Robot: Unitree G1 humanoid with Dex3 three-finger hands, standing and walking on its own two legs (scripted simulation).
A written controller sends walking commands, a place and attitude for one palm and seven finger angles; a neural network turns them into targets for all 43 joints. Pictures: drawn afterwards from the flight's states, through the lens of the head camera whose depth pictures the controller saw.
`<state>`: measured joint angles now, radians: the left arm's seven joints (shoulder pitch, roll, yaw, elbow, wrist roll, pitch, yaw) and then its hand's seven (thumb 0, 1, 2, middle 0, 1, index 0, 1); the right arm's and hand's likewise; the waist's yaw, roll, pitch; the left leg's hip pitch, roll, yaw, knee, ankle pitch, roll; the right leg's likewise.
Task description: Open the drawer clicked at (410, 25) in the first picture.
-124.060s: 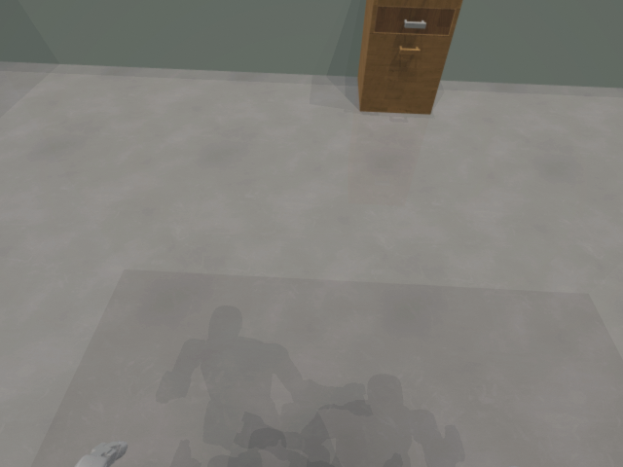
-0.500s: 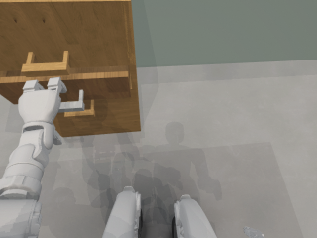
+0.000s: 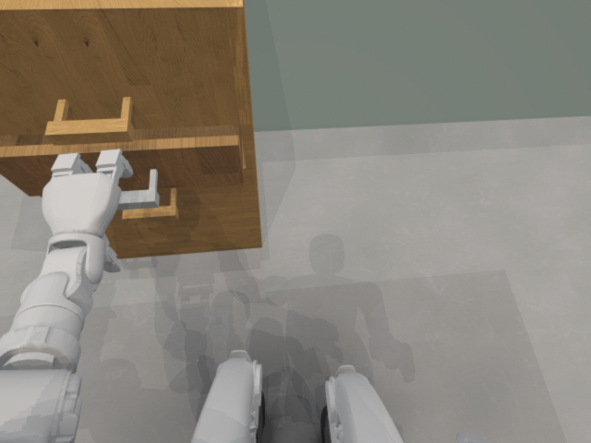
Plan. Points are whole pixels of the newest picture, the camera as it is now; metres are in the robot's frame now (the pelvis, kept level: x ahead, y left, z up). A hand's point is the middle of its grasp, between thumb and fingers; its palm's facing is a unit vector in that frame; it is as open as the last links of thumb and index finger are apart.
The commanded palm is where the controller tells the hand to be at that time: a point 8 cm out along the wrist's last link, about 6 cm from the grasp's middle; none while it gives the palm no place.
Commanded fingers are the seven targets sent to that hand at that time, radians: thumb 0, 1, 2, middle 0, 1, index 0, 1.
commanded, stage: re-aim the fingers above the handle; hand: left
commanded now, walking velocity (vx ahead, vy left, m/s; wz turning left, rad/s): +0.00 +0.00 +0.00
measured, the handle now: (126, 188) +0.50 +0.30 -0.11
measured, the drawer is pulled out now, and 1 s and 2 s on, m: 0.04 0.04 0.04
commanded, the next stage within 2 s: lower the fingers behind the handle in 1.80 s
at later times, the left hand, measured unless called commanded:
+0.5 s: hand (102, 213) +0.42 +0.30 -0.05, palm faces -0.02 -0.01 -1.00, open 13.8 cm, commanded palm +0.41 +0.27 +0.00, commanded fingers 0.00 -0.50 0.30 -0.30 -1.20 -0.30 -1.20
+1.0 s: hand (100, 211) +0.42 +0.30 -0.05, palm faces -0.06 -0.02 -1.00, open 13.8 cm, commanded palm +0.42 +0.27 +0.00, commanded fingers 0.00 -0.50 0.30 -0.30 -1.20 -0.30 -1.20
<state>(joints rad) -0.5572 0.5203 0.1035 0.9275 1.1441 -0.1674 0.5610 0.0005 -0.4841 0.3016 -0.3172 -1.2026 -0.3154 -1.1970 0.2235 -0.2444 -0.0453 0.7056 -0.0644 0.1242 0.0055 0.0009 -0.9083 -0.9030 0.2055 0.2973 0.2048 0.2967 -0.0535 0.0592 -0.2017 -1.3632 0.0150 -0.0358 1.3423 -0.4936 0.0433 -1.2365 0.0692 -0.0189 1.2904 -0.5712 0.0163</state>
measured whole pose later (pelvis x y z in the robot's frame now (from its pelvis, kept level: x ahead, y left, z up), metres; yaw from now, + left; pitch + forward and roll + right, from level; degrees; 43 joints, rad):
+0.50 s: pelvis +0.00 -0.01 +0.00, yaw +0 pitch +30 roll -5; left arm -0.57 0.56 0.13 0.98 1.16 -0.20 0.55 0.00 -0.48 0.30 -0.32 -1.20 -0.31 -1.20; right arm 0.24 -0.26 -0.04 0.70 -0.06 0.10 0.00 0.00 -0.91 -0.90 0.21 0.30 0.21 0.30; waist -0.07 0.06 -0.21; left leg -1.38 0.02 -0.04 1.36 -0.50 0.03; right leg -1.26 0.08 -0.02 1.31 -0.58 0.00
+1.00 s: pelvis +0.01 +0.00 +0.00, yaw +0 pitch +30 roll -5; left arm -0.57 0.54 0.10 0.97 1.13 -0.16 0.52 0.00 -0.48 0.30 -0.32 -1.20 -0.31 -1.20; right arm 0.23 -0.24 -0.04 0.69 -0.06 0.11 0.00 0.00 -0.91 -0.90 0.21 0.30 0.21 0.30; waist -0.06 0.06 -0.21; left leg -1.34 0.02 -0.03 1.33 -0.50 0.04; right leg -1.22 0.07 -0.01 1.27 -0.58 0.01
